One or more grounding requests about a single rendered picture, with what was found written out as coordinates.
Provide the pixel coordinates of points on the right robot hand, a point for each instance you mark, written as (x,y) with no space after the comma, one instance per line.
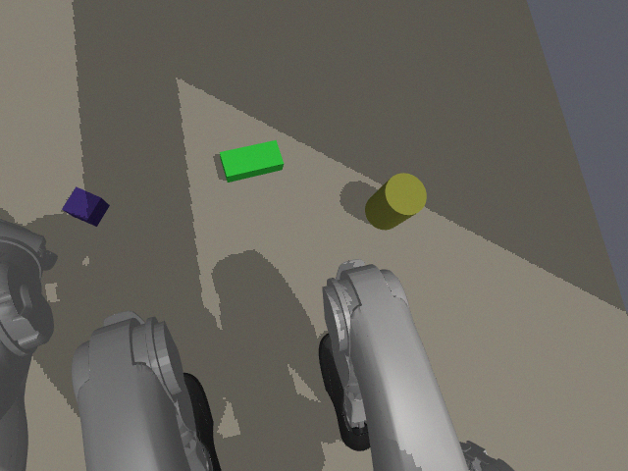
(477,459)

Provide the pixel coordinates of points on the left robot foot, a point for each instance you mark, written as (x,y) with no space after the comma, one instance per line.
(203,420)

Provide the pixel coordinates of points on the left robot arm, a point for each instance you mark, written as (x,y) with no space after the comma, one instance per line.
(26,322)

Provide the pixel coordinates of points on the right robot foot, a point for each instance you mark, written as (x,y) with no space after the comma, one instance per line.
(355,438)

